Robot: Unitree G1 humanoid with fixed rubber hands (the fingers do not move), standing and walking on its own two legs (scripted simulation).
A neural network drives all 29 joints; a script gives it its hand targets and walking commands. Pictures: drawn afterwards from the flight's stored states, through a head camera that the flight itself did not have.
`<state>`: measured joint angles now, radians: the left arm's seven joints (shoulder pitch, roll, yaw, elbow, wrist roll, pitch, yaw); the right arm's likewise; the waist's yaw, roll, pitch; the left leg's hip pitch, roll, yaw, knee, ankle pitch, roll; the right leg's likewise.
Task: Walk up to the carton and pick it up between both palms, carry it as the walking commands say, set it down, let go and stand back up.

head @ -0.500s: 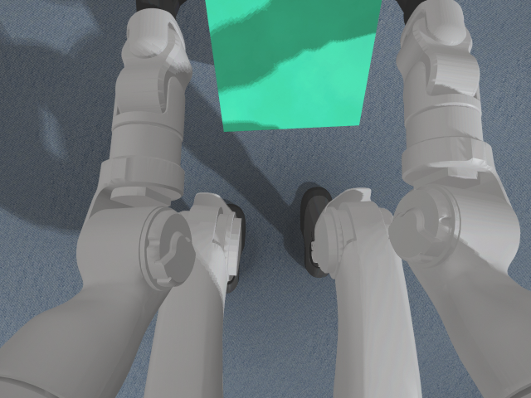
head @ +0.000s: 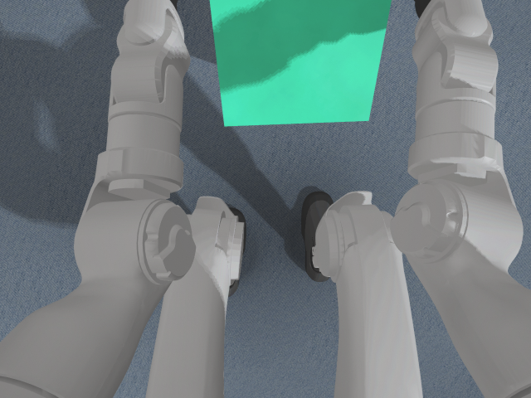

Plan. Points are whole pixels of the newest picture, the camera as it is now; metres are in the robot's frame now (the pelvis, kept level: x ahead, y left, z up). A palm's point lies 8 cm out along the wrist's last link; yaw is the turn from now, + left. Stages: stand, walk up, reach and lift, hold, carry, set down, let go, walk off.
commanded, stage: set down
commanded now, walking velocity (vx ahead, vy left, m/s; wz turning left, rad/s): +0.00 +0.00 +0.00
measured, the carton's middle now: (289, 21) +0.55 -0.03 -0.29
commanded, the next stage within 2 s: none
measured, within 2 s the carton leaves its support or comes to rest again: rests again in 1.62 s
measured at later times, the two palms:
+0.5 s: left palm out of the picture +0.54 +0.12 -0.15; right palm out of the picture +0.55 -0.18 -0.15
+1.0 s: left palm (165, 0) +0.54 +0.12 -0.17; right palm (425, 1) +0.55 -0.18 -0.18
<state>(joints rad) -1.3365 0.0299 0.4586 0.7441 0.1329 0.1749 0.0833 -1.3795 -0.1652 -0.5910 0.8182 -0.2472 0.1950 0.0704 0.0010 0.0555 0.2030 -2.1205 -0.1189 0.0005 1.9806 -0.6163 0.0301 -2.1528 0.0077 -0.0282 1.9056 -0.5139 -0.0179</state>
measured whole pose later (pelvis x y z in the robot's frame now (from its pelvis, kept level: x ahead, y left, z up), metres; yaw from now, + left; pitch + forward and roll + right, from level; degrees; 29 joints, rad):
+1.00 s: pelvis +0.00 +0.00 -0.01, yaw +0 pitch +46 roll -2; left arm -1.34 0.03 0.47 0.74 0.15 0.13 0.05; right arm -1.38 -0.17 -0.62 0.85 -0.27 0.13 0.09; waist 0.00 0.06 0.19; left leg -2.19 -0.12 0.00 2.00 -0.62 0.03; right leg -2.22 0.01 -0.03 1.93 -0.52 -0.01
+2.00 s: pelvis -0.04 -0.01 -0.04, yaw +1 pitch +29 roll -2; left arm -1.34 0.26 0.07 0.78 -0.18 0.25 0.20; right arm -1.35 -0.44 -0.22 0.80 0.14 0.17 -0.06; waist 0.00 0.06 0.52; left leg -2.03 -0.11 0.00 2.13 -0.59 0.02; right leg -2.07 0.01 -0.04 2.05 -0.48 -0.01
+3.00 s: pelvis +0.04 -0.01 +0.21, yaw +2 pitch +40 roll +2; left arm -0.94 0.21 0.10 0.79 -0.12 0.16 0.08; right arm -0.93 -0.37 -0.25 0.85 0.10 0.14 0.05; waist 0.00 0.01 -0.05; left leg -1.42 -0.11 -0.01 1.14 -0.41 0.02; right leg -1.49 0.02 0.05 1.14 -0.34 -0.01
